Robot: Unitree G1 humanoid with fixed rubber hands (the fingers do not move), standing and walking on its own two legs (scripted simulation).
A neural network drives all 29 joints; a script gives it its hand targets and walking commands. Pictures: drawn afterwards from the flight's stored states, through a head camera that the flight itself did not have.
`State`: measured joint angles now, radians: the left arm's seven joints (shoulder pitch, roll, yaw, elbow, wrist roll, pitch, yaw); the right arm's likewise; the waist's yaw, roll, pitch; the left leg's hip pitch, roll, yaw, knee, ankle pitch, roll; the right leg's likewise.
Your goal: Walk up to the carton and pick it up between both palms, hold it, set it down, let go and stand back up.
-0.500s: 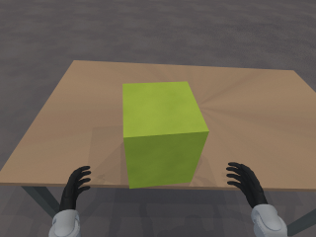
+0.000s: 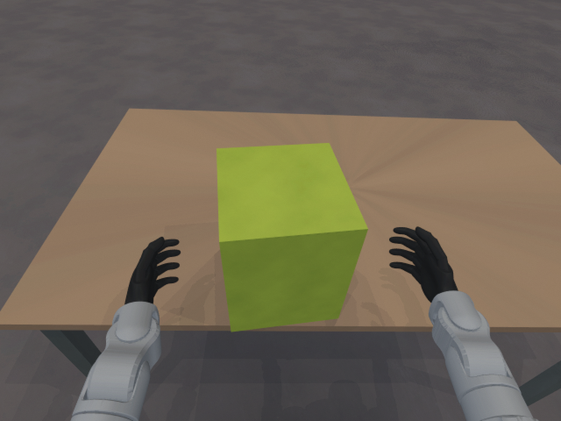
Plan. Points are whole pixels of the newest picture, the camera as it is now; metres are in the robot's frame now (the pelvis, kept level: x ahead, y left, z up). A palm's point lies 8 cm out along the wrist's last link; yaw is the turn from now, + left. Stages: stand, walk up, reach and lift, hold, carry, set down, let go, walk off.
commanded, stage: reach and lift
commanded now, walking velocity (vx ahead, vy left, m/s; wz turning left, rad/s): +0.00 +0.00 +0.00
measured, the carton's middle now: (280, 237) +0.43 +0.01 +0.02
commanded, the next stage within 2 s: none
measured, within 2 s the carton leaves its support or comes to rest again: neither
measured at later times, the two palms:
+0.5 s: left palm (145, 226) +0.33 +0.19 +0.14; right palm (422, 212) +0.37 -0.19 +0.15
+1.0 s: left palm (146, 176) +0.39 +0.20 +0.18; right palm (411, 158) +0.42 -0.17 +0.20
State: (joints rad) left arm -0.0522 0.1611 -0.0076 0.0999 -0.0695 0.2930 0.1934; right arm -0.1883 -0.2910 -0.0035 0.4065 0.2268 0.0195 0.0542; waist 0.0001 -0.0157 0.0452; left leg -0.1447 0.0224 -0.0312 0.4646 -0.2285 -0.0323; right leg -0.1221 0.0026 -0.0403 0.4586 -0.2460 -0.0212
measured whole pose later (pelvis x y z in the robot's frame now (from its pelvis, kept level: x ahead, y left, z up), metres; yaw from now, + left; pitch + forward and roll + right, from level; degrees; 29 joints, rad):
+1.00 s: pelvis +0.00 +0.00 +0.00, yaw +0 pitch -3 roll +0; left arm -0.72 0.23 0.12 0.36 -0.07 0.65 0.19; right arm -0.90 -0.31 0.01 0.71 0.36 0.35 -0.01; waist 0.00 0.00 0.05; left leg -0.19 0.03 -0.03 0.46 -0.22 -0.03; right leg -0.17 0.01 -0.04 0.45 -0.23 -0.02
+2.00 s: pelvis +0.01 +0.00 +0.00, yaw -1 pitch +14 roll +0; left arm -0.79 0.16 0.12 1.03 -0.07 -0.17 0.12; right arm -0.88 -0.33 0.08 1.07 0.38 -0.11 0.05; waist 0.05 0.00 -0.10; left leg -0.51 0.03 -0.03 0.46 -0.18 -0.03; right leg -0.49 0.01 -0.04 0.44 -0.19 -0.02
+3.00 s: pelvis +0.01 +0.00 +0.00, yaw -1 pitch +11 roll +0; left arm -0.72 -0.01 0.32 1.03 0.10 -0.19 0.18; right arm -0.82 -0.09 -0.12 1.07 -0.01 -0.16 -0.05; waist 0.05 0.02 -0.12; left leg -0.45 0.04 -0.02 0.46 -0.20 -0.03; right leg -0.42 0.01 -0.03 0.44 -0.21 -0.02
